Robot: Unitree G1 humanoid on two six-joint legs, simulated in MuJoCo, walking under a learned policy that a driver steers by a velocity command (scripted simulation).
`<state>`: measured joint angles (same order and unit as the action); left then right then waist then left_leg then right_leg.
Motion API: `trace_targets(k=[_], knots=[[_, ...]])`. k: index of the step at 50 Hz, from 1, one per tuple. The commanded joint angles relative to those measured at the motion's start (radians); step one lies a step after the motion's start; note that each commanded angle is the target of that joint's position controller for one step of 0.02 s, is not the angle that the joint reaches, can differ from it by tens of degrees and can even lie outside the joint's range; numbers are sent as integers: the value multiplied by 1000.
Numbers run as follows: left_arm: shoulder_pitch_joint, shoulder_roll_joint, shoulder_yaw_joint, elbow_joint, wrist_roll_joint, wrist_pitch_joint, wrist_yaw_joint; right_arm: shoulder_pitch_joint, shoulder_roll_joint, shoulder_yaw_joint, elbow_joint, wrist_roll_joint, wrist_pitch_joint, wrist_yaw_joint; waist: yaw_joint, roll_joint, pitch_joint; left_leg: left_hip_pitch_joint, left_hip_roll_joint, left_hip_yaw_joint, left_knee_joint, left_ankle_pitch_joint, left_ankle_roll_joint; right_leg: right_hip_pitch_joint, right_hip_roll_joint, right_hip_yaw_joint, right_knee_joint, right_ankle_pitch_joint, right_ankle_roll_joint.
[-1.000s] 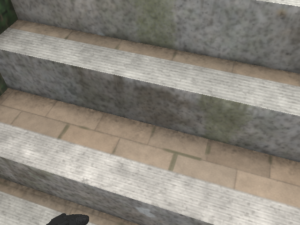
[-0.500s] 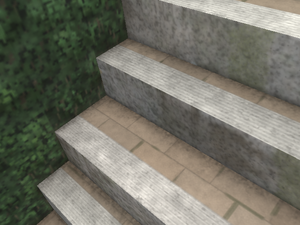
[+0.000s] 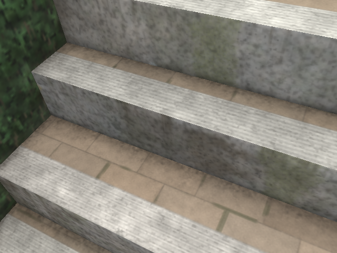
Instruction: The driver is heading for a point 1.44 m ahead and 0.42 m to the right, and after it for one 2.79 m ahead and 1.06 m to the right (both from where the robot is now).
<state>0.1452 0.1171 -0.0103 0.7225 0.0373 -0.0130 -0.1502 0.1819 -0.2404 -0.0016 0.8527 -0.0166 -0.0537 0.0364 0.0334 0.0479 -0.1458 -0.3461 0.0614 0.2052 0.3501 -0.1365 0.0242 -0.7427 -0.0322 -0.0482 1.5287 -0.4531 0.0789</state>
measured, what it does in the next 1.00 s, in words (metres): steps on the spot, turning right: right foot, then left foot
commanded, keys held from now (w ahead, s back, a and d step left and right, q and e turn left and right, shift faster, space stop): e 0.50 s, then no key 0.50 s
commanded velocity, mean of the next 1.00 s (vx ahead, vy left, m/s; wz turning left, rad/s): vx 0.00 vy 0.00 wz -0.40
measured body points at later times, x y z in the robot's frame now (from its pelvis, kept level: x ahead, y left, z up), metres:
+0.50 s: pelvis -0.05 +0.02 -0.01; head -0.04 +0.01 +0.44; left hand +0.16 +0.22 -0.11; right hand +0.12 -0.27 -0.07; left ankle -0.02 +0.14 -0.69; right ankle -0.07 -0.10 -0.74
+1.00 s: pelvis -0.04 +0.07 -0.02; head -0.03 +0.07 +0.43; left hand +0.08 +0.25 -0.17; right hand +0.03 -0.15 -0.15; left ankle -0.02 +0.13 -0.75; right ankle -0.12 -0.08 -0.74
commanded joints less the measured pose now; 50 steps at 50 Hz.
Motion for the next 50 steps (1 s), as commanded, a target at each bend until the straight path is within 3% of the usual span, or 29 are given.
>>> trace_targets(k=[1,3,4,5,6,8,9,11,13,16,19,22,25,27,28,29,30,31,32,34,37,38,40,41,43,44,45,47,50], knots=[[249,58,14,96,-39,6,8,-402,-99,-23,-203,-1,-30,2,147,41,-63,-88,225,-95,35,469,182,484,-21,12,-699,173,69],[222,111,36,97,-17,-16,35,-144,-115,-43,-80,22,36,12,26,24,-20,161,347,-254,86,239,258,393,47,-29,-1148,315,6],[103,177,55,35,-8,-28,88,109,-151,-69,-22,-10,53,20,-118,9,-64,296,340,-244,106,180,212,364,41,5,-1114,421,-84],[90,194,62,-1,8,-39,122,112,-87,-59,-34,-27,57,13,-133,-42,-120,282,268,-157,244,39,123,381,-42,148,-1049,777,-207],[62,224,73,-10,-12,-54,122,37,25,-31,-116,-31,53,-14,-166,-178,-145,128,98,-32,334,-168,21,479,-133,276,-1098,845,-362],[211,193,92,12,14,-52,91,-269,-23,-44,-222,-15,36,-57,34,-276,-35,-302,-19,-76,489,-260,-58,657,-237,509,-1187,407,-445],[242,151,93,27,22,-60,81,-333,1,-45,-226,-22,44,-55,75,-273,21,-426,9,-172,694,-324,-81,665,-266,574,-1206,391,-428],[154,228,122,0,27,-60,52,-281,-13,-34,-188,-24,34,-60,31,-150,39,-513,-25,-316,1218,-390,-75,568,-252,530,-1147,653,-412],[36,179,96,-45,13,-50,52,-276,-63,-47,-222,-15,27,-74,-15,-62,25,-493,-41,-317,1397,-369,-42,473,-230,444,-1098,790,-403],[96,133,54,-65,8,-25,106,-324,-45,-34,-298,-14,-6,-80,15,-93,-10,-585,-53,-244,1219,-347,-62,539,-150,401,-1061,675,-381],[139,235,78,-61,17,-34,118,-294,-18,-9,-334,-12,-6,-63,20,-156,-68,-558,-61,-209,1132,-460,-105,541,-158,455,-1088,773,-386],[-23,248,74,-130,12,-73,127,-153,-11,-14,-302,-16,14,-42,-67,-127,-54,-270,-61,-179,829,-360,-107,344,-108,430,-1075,741,-310],[-53,262,85,-139,-16,-46,108,-83,-18,-28,-268,-1,13,-27,-62,-166,-15,-94,-105,-132,345,-141,-103,353,-101,501,-1061,474,-361],[33,245,87,-81,-19,-20,87,-65,-10,-21,-224,2,8,-26,-42,-140,-14,30,-90,-166,119,-28,-62,370,-83,491,-991,388,-348],[132,210,81,-55,-20,-12,87,-22,-31,-27,-196,-29,7,-18,-9,-73,-48,123,-26,-240,113,77,5,325,-31,448,-904,260,-287],[226,118,65,-55,-13,-7,104,8,-114,-36,-184,-39,-16,-10,54,119,-64,229,186,-551,97,421,234,107,125,312,-596,23,-122],[304,145,79,-21,10,-16,104,-190,-76,-19,-264,-31,-16,9,113,157,-120,228,332,-844,71,398,361,10,81,370,-310,-120,19],[242,217,100,-1,-6,-16,110,-306,-47,-12,-280,6,-26,22,104,31,-66,106,310,-825,25,127,309,-22,57,353,-107,-40,72],[189,250,115,25,-16,-9,118,-376,4,19,-268,32,-39,44,99,4,-2,-8,214,-712,23,-127,189,-30,62,352,12,43,90],[110,233,115,50,-12,-13,111,-371,35,58,-244,43,-33,44,86,5,83,-102,116,-527,9,-237,31,-29,53,298,18,91,87],[69,189,97,73,-23,-22,94,-233,68,77,-189,45,-29,26,9,-22,71,36,88,-452,2,-370,76,-30,28,270,-205,28,121],[36,165,84,67,-17,-25,88,-201,86,91,-162,70,-26,27,-11,-20,69,139,84,-436,-3,-373,79,-42,21,220,-450,-75,138],[101,124,75,93,-7,-23,58,-188,28,62,-83,74,-41,44,35,40,108,34,79,-369,-3,-390,41,260,-33,115,-737,-74,142],[124,102,67,103,-27,-25,32,-175,13,58,-44,82,-39,66,55,19,121,16,56,-335,25,-451,30,354,-14,76,-947,46,134],[96,115,49,100,-23,-34,38,-102,14,52,18,44,-30,112,23,41,114,35,113,-407,34,-384,17,400,-33,130,-973,322,59],[103,117,40,83,-15,-39,45,-114,28,55,28,40,-30,113,19,44,92,74,131,-413,50,-328,27,385,-29,138,-988,326,12],[70,163,48,78,-31,-39,51,-56,16,42,38,10,-40,92,-44,-16,90,148,75,-312,77,-164,33,316,8,95,-945,243,-70],[90,144,45,106,-29,-38,47,-125,15,40,41,-18,-32,75,-5,-28,80,243,27,-218,162,55,34,225,-9,100,-985,307,-156],[127,111,41,139,-19,-37,35,-91,22,33,66,1,-25,74,12,-21,70,195,-1,-169,177,108,77,297,1,87,-998,297,-151]])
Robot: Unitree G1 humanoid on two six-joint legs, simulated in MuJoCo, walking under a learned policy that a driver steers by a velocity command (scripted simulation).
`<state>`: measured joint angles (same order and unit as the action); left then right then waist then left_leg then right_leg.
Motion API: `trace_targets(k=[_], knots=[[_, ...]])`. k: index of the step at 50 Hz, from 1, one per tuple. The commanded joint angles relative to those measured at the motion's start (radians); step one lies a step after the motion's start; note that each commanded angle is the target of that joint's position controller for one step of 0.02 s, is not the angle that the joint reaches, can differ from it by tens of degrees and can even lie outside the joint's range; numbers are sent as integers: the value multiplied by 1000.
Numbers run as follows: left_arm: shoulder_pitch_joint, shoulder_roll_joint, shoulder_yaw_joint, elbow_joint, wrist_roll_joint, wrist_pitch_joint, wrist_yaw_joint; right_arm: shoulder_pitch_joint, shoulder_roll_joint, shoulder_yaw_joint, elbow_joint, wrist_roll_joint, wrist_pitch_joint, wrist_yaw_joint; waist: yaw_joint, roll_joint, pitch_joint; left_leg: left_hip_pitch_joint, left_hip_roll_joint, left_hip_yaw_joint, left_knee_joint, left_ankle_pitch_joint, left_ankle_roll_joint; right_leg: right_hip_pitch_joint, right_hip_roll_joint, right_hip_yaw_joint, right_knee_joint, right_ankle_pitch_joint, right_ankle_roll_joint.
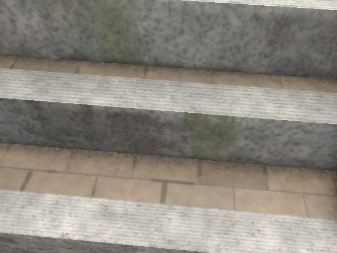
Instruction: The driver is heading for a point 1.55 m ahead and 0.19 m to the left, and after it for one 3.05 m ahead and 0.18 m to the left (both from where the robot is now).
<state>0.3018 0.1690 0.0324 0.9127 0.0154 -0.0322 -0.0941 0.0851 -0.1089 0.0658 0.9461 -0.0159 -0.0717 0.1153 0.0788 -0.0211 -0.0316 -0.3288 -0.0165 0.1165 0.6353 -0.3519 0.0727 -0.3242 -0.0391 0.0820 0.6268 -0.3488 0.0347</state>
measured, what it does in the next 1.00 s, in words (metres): walks ahead: left foot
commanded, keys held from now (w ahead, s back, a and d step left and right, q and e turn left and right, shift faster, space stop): no key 0.14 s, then w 0.86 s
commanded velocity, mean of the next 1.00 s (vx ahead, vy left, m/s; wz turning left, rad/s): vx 0.31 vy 0.00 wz -0.02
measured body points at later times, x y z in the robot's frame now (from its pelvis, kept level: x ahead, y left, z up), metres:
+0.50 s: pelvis +0.07 -0.04 +0.01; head +0.07 -0.05 +0.46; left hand +0.13 +0.19 -0.13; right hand +0.09 -0.28 -0.15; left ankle +0.00 +0.07 -0.71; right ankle +0.01 -0.15 -0.72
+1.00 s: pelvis +0.11 -0.04 +0.03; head +0.15 -0.05 +0.47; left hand +0.20 +0.18 -0.10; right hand +0.15 -0.28 -0.14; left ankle +0.00 +0.04 -0.72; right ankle +0.02 -0.19 -0.34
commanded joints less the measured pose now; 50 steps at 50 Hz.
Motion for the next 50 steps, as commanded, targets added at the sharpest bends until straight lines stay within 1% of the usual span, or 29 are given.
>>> trace_targets(k=[1,7,12,16,20,21,23,24,25,26,28,30,32,33,34,35,37,38,40,41,42,43,44,45,46,47,48,49,50], knots=[[-5,60,-1,-33,1,-14,-22,23,-107,-38,-18,1,-2,-2,-32,44,-44,175,75,-78,-114,332,32,-110,12,-52,-100,192,-103],[3,73,-4,-3,4,2,-19,64,-115,-44,18,7,5,6,-28,29,-41,159,69,-81,-134,333,29,-68,17,-79,-122,183,-92],[33,144,28,19,46,12,5,133,-208,-87,51,-27,18,-24,-59,45,38,81,126,-188,-261,-239,143,-140,5,-73,-113,-102,-207],[-46,56,9,-19,70,-9,16,277,-211,-91,82,-23,17,-87,-127,144,24,158,346,-543,-410,-368,321,-336,4,-105,172,56,-225],[8,15,-1,-42,75,4,25,50,-194,-77,-1,1,7,-119,-33,89,-3,-53,301,-325,-422,-18,239,-77,-27,-126,193,-7,-219],[8,5,0,-50,55,7,18,-18,-204,-77,-6,8,8,-118,6,77,-10,-73,248,-236,-358,128,229,25,6,-170,23,21,-194],[150,51,11,10,-4,-25,38,9,-277,-103,12,-38,36,-79,53,68,-80,-15,220,-174,-202,646,260,237,73,-198,-201,269,-162],[313,93,28,67,14,-41,54,81,-230,-104,39,-47,39,-41,66,-33,-124,-44,135,-73,59,762,213,366,23,-138,-239,389,-211],[591,213,53,177,43,-33,72,129,-173,-91,57,-65,53,21,95,-223,-164,-364,19,10,481,550,147,613,-176,167,-286,835,-398],[743,189,41,243,52,-5,54,103,-97,-75,62,-54,48,40,140,-307,-76,-736,-109,-30,1061,-17,144,692,-330,376,-325,1010,-528],[627,86,-8,305,104,35,3,-31,-49,-68,-38,-14,39,15,102,-178,85,-1365,-93,-278,1935,-52,274,636,-381,370,-322,440,-463],[442,-95,-93,333,111,40,-23,-148,-21,-44,-211,-20,68,-3,-8,48,67,-1538,-20,-306,2011,-76,351,523,-395,212,-353,403,-367],[747,-64,-105,416,113,-5,29,-457,-94,-46,-350,-48,76,-30,65,-43,-191,-1503,-58,-137,1729,-280,277,777,-163,44,-130,982,-255],[762,-2,-95,411,105,-10,63,-481,-76,-28,-395,-79,89,-28,6,-90,-285,-1451,-61,-78,1655,-402,220,795,-156,81,-82,1308,-268],[650,38,-88,374,94,-22,78,-461,-76,-14,-406,-95,108,-32,-61,-59,-321,-1258,-37,-47,1391,-461,191,695,-161,96,-99,1481,-269],[290,85,-81,247,70,-28,57,-318,-86,1,-364,-97,140,-37,-193,-1,-343,-725,-6,-47,804,-390,197,299,-131,44,-213,1535,-265],[82,204,-52,109,71,4,3,-142,-32,-1,-253,-24,195,-23,-264,-218,-291,124,-57,-67,314,243,66,-278,-164,131,-412,1705,-444],[-11,211,-43,75,90,18,-6,-9,-37,-21,-182,-1,200,-40,-316,-131,-230,226,-52,-141,52,359,21,-237,-179,145,-350,1657,-436],[79,236,-10,94,63,66,-4,170,-123,-55,-54,-4,221,-37,-279,120,-174,266,-92,-32,-607,521,-22,61,-57,103,-36,1410,-348],[271,162,-12,153,52,106,-17,315,-107,-57,63,-49,232,-27,-196,186,-149,408,-17,-75,-753,626,-18,20,28,65,332,932,-282],[366,-31,-55,140,62,147,-43,372,-136,-82,121,-84,203,-4,-77,336,-178,638,192,-215,-496,1015,128,-429,156,30,992,-27,-210],[340,-179,-82,67,39,139,-64,396,-219,-113,138,-150,137,11,-13,279,-138,647,331,-219,-171,1556,219,-865,240,78,1592,-130,-277],[317,-161,-71,-11,13,118,-67,383,-261,-121,157,-162,78,23,12,242,-215,757,439,-172,-188,1472,261,-1126,213,107,1829,-248,-292],[211,-59,-51,-73,-10,83,-54,285,-192,-108,148,-130,41,16,-7,160,-208,777,470,-136,-186,1293,226,-1296,181,49,1956,-430,-283],[73,-25,-59,-137,7,60,-39,355,-157,-97,199,-96,28,4,-21,154,-184,807,421,-101,-163,1213,204,-1463,173,-10,2047,-462,-287],[-259,33,-74,-278,71,34,-3,748,-126,-73,287,-96,24,-58,-198,101,-337,1157,384,-233,-23,1449,178,-1538,159,-28,1831,-524,-225],[-421,1,-88,-359,104,38,15,767,-163,-86,307,-92,35,-102,-170,87,-318,1358,388,-362,-24,1309,144,-1791,96,-7,1655,-576,-157],[-559,-30,-110,-385,83,52,3,888,-165,-95,348,-111,44,-94,-177,54,-321,1202,308,-298,-21,1526,178,-1710,124,-116,1625,-596,-181],[-491,-56,-127,-375,69,72,0,782,-195,-100,310,-124,53,-82,-101,78,-342,1004,314,-313,-73,1537,199,-1533,71,-114,1458,-563,-191]])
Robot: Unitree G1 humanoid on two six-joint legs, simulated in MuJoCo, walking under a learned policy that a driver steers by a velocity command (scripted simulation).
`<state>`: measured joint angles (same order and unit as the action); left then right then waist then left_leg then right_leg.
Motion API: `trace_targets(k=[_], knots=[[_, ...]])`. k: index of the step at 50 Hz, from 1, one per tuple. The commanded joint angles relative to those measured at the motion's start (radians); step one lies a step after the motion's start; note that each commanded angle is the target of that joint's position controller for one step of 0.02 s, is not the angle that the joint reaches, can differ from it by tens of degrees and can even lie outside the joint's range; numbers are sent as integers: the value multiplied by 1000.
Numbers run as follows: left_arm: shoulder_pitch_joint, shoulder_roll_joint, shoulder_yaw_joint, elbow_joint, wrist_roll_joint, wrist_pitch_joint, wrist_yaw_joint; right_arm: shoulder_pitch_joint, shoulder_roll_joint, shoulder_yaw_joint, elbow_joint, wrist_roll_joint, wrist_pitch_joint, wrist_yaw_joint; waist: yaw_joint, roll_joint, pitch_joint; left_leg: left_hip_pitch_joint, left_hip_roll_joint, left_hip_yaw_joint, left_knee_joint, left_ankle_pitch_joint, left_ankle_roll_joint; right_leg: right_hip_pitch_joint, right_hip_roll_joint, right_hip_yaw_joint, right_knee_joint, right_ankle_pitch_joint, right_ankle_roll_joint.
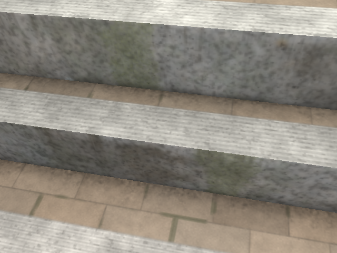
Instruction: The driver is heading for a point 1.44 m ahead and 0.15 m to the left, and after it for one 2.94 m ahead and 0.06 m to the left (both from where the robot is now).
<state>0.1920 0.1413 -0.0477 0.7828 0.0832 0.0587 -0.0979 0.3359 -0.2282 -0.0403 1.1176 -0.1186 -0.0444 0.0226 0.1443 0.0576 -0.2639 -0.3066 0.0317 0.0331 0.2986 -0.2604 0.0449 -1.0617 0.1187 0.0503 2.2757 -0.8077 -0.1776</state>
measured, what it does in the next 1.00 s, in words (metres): climbs: right foot, then left foot 0.22 m higher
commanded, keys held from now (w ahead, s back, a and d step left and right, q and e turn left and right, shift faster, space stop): w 1.00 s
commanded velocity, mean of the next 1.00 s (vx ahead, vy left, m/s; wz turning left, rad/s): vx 0.50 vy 0.00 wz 0.00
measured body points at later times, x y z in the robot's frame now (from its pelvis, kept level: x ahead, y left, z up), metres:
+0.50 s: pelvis +0.00 -0.03 +0.02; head -0.01 -0.02 +0.47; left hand +0.03 +0.21 -0.14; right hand +0.20 -0.23 -0.05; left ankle +0.11 +0.07 -0.49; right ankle -0.12 -0.11 -0.73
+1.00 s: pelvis +0.09 -0.01 +0.18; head +0.05 -0.02 +0.63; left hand +0.17 +0.24 +0.05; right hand +0.18 -0.25 +0.04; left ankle +0.09 +0.07 -0.53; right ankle +0.10 -0.11 -0.52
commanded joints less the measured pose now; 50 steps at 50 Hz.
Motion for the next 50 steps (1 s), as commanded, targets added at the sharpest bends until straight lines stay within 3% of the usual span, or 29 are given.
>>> trace_targets(k=[1,2,4,6,8,9,10,11,12,14,16,18,19,20,22,24,26,27,28,29,30,31,34,37,39,40,43,46,50], knots=[[-238,-19,-42,-206,12,10,-7,345,-69,20,72,15,23,19,-53,-12,-113,756,245,-227,188,1481,252,-498,-107,-86,-471,12,13],[-94,6,-39,-164,29,31,-10,17,-100,17,-44,61,35,36,69,-27,-141,320,208,-189,61,1495,272,47,-111,-70,-865,118,-21],[3,-54,-46,-63,6,67,-22,-256,-157,10,-201,22,76,64,131,-8,-55,-264,181,-235,-78,1539,398,832,-70,-37,-1453,690,47],[207,-30,-16,97,-57,69,6,-324,-134,12,-244,-5,107,64,153,-150,14,-368,129,-222,103,1291,330,1180,-80,43,-1922,944,95],[330,40,17,251,-26,76,-11,2,13,45,-196,62,163,75,-45,-399,84,-501,-107,-114,914,112,182,1290,-243,88,-2184,1411,-10],[354,150,57,257,54,34,-35,196,114,68,-200,110,177,97,-166,-448,66,-849,-228,-148,1648,-235,187,1342,-356,45,-1813,2031,-103],[318,204,69,249,62,-26,-66,292,91,54,-210,86,160,127,-222,-282,-71,-1026,-179,-214,1908,-235,218,1423,-503,21,-1781,1945,-157],[192,179,74,204,23,-78,-31,214,-22,24,-262,93,114,131,-206,-92,-64,-1166,-127,-195,2032,-268,192,1467,-529,-4,-1794,1438,-84],[190,132,72,244,-12,-109,-3,80,-4,44,-306,101,73,109,-171,-167,13,-1345,-127,-138,2124,-327,176,1453,-501,17,-1871,1166,-79],[151,56,62,289,39,-104,24,-149,117,102,-406,126,47,55,-179,-75,225,-1562,-64,-198,2121,-256,169,1271,-494,117,-2040,658,-96],[41,41,71,252,78,-81,-19,-257,113,114,-479,179,74,47,-235,-11,328,-1481,-9,-163,2020,-119,196,935,-459,42,-2171,606,-110],[15,43,68,250,17,-107,-28,-258,93,103,-499,123,120,73,-296,-98,271,-1271,61,-83,1789,89,212,714,-374,-60,-2198,543,-88],[24,102,76,262,40,-92,-25,-266,127,113,-476,111,148,98,-315,-218,282,-1193,43,13,1936,163,235,561,-328,-58,-2229,505,-109],[-165,192,100,185,52,-75,-69,-377,46,98,-517,124,176,105,-382,-170,301,-800,49,62,1732,221,239,195,-334,-115,-2435,635,-127],[-125,252,103,207,7,-74,-84,-470,-7,91,-536,134,220,95,-383,-181,185,-647,-46,135,1562,125,189,280,-381,-75,-2393,1498,-216],[-14,334,117,233,-53,-125,-71,-350,-1,105,-515,97,237,99,-390,-278,54,-627,-137,215,1205,-89,88,764,-442,-88,-2188,2395,-265],[164,319,114,303,-21,-112,-84,-336,17,100,-497,78,247,81,-326,-318,-16,-697,-220,215,880,-359,69,1157,-487,-59,-1940,2556,-297],[252,272,107,360,31,-94,-108,-230,-9,81,-439,51,258,69,-321,-241,-113,-609,-208,73,846,-257,133,1153,-434,-97,-1738,2564,-284],[201,237,92,359,115,-72,-141,-35,-11,81,-354,55,277,37,-376,-98,-141,-390,-126,-206,670,-250,175,902,-457,27,-1667,2163,-284],[239,132,83,355,55,-67,-149,69,-130,43,-277,35,224,35,-403,219,-133,-167,47,-693,345,-597,321,470,-202,41,-1278,1235,-156],[173,152,100,378,-17,-72,-130,216,-142,37,-231,17,168,47,-475,256,-108,-124,115,-977,232,-799,321,226,-128,272,-723,1019,-67],[29,114,93,320,-17,-97,-75,307,-109,46,-102,34,100,59,-436,165,3,-97,97,-826,353,-690,216,55,-46,343,-548,921,-60],[15,128,85,280,1,-94,43,-121,106,86,-49,121,-29,54,-171,-3,75,-157,19,-414,403,-355,118,-20,-96,264,-472,800,-5],[127,116,71,308,-30,-72,28,-435,75,89,-169,128,-31,15,-34,-36,76,-498,-54,-247,256,-320,87,151,-84,90,-380,768,70],[29,140,62,260,-19,-80,16,-347,-21,71,-196,86,-12,-8,-71,-148,81,-594,-41,-164,251,-255,74,231,-113,24,-567,779,133],[22,134,56,266,-18,-82,10,-371,-36,68,-228,70,3,-11,-72,-26,61,-667,-53,-112,210,-212,95,363,-99,-10,-560,793,125],[21,180,73,281,-4,-81,23,-157,-71,64,-180,102,-30,23,-149,2,112,-318,156,-391,124,-334,329,138,-129,-8,-593,698,170],[-59,157,67,235,24,-53,61,-236,-44,63,-198,132,-34,43,-143,-15,124,-254,155,-249,88,-159,279,434,-152,-103,-1270,424,167],[184,124,89,331,10,-64,67,-108,-104,21,-104,91,8,98,-140,2,190,-175,198,-255,232,-201,380,686,-86,-181,-1643,373,154]])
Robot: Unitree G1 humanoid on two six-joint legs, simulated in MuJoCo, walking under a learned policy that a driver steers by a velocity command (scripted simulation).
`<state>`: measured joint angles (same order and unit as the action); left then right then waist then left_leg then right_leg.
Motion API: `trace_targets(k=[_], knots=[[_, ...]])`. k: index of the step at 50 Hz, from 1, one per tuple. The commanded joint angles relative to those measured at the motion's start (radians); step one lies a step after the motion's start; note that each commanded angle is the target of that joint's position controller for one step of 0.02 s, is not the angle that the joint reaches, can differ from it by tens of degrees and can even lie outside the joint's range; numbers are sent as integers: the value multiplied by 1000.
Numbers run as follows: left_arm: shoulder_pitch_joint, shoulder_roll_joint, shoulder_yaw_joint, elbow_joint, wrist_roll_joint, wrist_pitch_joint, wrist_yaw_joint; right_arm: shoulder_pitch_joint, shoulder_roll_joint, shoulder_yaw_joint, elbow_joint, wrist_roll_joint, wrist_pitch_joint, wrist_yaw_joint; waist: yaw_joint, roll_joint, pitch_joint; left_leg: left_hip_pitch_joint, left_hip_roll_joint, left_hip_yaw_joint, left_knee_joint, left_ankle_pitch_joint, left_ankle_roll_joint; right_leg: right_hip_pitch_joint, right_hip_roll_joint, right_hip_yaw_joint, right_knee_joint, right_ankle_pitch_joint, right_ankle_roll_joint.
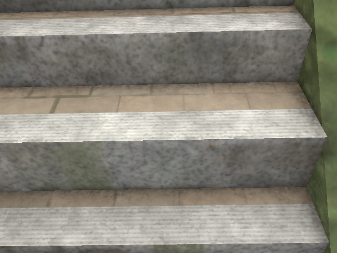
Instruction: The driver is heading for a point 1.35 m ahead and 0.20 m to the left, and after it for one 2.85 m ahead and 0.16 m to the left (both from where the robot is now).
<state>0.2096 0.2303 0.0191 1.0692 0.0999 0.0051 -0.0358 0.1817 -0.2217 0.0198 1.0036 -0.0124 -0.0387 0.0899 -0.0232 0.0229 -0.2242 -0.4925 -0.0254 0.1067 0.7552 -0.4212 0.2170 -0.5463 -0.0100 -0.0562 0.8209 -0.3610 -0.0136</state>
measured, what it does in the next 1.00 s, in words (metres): climbs: right foot, then left foot 0.20 m higher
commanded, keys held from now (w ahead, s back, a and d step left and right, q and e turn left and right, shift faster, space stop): w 1.00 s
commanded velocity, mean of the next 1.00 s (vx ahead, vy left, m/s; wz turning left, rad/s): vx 0.50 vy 0.00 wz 0.00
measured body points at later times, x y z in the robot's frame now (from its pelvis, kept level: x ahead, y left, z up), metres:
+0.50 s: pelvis +0.16 +0.05 +0.10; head +0.15 +0.05 +0.55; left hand +0.14 +0.26 -0.06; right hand +0.41 -0.14 +0.02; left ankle +0.25 +0.13 -0.51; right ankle +0.05 -0.08 -0.61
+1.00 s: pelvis +0.38 +0.07 +0.24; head +0.37 +0.07 +0.69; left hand +0.60 +0.22 +0.14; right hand +0.25 -0.07 +0.09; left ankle +0.25 +0.13 -0.51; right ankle +0.51 -0.05 -0.24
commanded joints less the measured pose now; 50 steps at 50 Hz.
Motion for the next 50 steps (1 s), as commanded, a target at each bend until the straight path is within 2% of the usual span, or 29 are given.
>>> trace_targets(k=[1,3,4,5,7,10,13,14,15,17,18,19,21,23,24,25,26,28,29,31,34,35,37,39,45,47,48,49,50], knots=[[293,49,31,112,-18,-30,8,68,-68,-28,37,-46,6,48,50,-25,154,-111,211,-278,-3,97,179,289,14,51,-239,44,-90],[347,152,53,97,-27,-36,32,1,52,7,34,-76,10,48,158,-306,172,-648,-69,-197,744,123,-54,460,-280,863,-535,-291,-566],[370,112,43,109,10,-37,21,-139,59,13,-5,-42,-8,32,186,-186,167,-900,-119,-358,1216,196,-46,535,-299,968,-530,-324,-514],[324,68,34,105,40,-34,6,-162,26,14,-20,-8,-24,24,150,-101,158,-1023,-134,-390,1426,270,-3,544,-271,871,-497,-267,-422],[263,-34,-13,138,7,-42,-25,-121,-17,9,-19,-13,-31,7,78,32,228,-1082,-71,-359,1456,373,86,463,-239,613,-468,-126,-316],[199,-103,-58,130,-13,-55,-14,-126,27,30,-61,-30,-8,-5,-6,-70,192,-1068,-11,-269,1719,267,97,308,-199,453,-486,-51,-284],[192,-73,-53,106,29,-87,-21,-302,38,47,-153,2,1,-19,6,2,249,-1009,71,-183,1516,315,112,170,-174,283,-574,43,-245],[131,-21,-42,64,39,-96,-33,-451,-29,35,-237,-1,12,-24,2,17,193,-761,127,-84,1145,372,95,12,-139,171,-663,128,-212],[126,-1,-35,27,22,-102,-30,-543,-65,24,-275,-7,36,-37,27,-68,142,-591,153,-31,1004,323,57,-94,-127,152,-737,201,-225],[371,32,-24,107,-57,-82,-72,-723,6,56,-332,-41,99,-28,104,-169,186,-394,70,75,650,-218,-58,-107,-219,254,-891,241,-308],[360,96,-21,113,-63,-100,-95,-495,85,72,-263,-48,101,3,24,-279,185,-390,4,163,776,-127,-91,54,-289,222,-830,821,-363],[313,151,2,88,-75,-115,-100,-361,39,56,-225,-28,88,-1,-20,-260,118,-480,-41,130,598,-137,-87,360,-300,177,-699,1326,-359],[406,114,9,145,-3,-140,-112,-203,20,48,-163,-11,60,-7,-12,-222,-117,-278,-29,-19,499,43,10,538,-237,68,-390,1850,-269],[396,50,7,146,35,-119,-143,24,-81,10,-78,-13,69,-35,-94,-57,-122,78,31,-347,222,-239,79,115,-130,125,-106,1502,-262],[235,0,15,27,-122,-161,-10,187,-96,-30,-49,-42,59,-96,-158,144,-86,185,136,-528,51,-638,93,16,-87,17,187,1112,-213],[59,-30,5,-32,-113,-164,21,174,-141,-56,18,-26,51,-110,-182,318,-20,129,234,-810,-211,-692,134,-190,56,48,660,469,-198],[-66,-71,10,-136,-66,-156,36,98,-122,-65,29,-13,20,-117,-123,165,80,36,248,-833,-323,-509,48,-271,86,188,1115,407,-169],[-2,-108,3,-235,-46,-157,28,-12,-31,-60,53,-2,-33,-107,15,45,148,5,255,-656,-283,-341,-24,-450,61,201,1283,403,-168],[11,-61,10,-120,-131,-85,-50,36,25,-33,53,-50,-2,-42,-56,-37,294,-42,251,-652,-320,-172,-34,-629,119,463,1318,481,-269],[50,-65,-1,-153,-119,-59,-53,15,62,-22,98,-86,-9,-7,67,-96,228,-18,226,-479,-325,132,-94,-723,84,420,1298,566,-320],[58,13,22,-143,-117,-58,-46,-141,37,-19,23,-70,-39,0,148,-32,121,-112,107,-140,-383,285,-160,-593,70,256,1190,623,-280],[78,12,16,-108,-108,-50,-69,-70,18,-22,47,-77,-37,-9,127,59,111,-69,122,-192,-404,273,-93,-667,84,202,1443,555,-250],[-12,-12,2,-129,-94,-44,-65,130,55,-8,107,-93,-33,-10,63,-32,143,90,158,-242,-389,179,-66,-892,76,263,1503,513,-272],[-153,-60,-31,-189,-77,-28,-37,356,74,12,196,-90,-40,1,11,22,166,371,226,-338,-401,196,-36,-1172,69,295,1617,427,-311],[-435,-79,-50,-337,-63,44,12,496,89,32,217,-96,-60,29,-37,95,145,395,242,-278,-510,406,37,-1104,-65,30,1231,407,-212],[-550,-103,-69,-387,-59,79,-18,473,83,35,214,-60,-45,45,-39,58,181,331,309,-256,-603,613,75,-968,-100,-77,1006,130,-205],[-480,-126,-87,-375,-37,115,-31,494,30,35,240,-49,-30,60,8,139,180,336,345,-269,-627,801,150,-949,-83,-74,1023,101,-240],[-375,-87,-63,-351,-33,114,-56,248,-42,18,145,-22,-41,71,148,176,162,197,323,-138,-614,1515,162,-602,-33,-161,842,120,-232],[-469,-37,-54,-396,-62,117,-70,292,-100,8,154,-12,-62,75,115,171,73,147,343,-158,-568,2010,185,-371,41,-184,739,77,-192]])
